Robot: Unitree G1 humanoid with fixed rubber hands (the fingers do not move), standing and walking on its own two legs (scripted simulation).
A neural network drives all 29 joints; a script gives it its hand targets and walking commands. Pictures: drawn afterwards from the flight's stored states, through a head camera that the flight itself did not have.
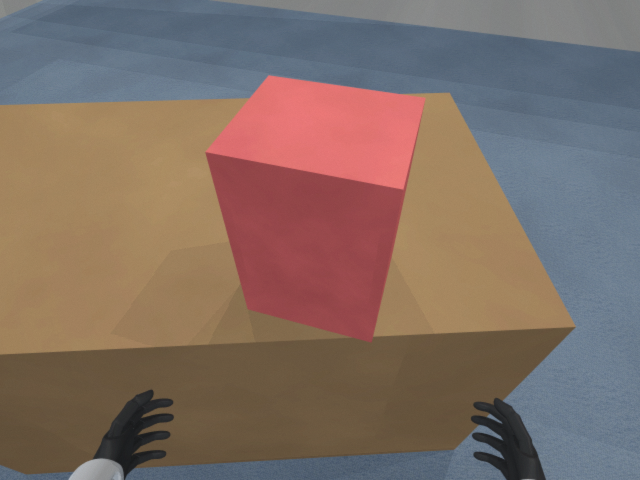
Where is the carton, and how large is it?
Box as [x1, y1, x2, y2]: [205, 75, 425, 342]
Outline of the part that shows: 269,75 205,152 247,308 371,342 394,243 425,98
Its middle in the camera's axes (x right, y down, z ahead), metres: +0.00 -0.03 +0.54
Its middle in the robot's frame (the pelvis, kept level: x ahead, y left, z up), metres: +0.42 +0.04 +0.09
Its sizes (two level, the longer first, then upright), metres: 0.199 0.171 0.297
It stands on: a pedestal, 0.72 m high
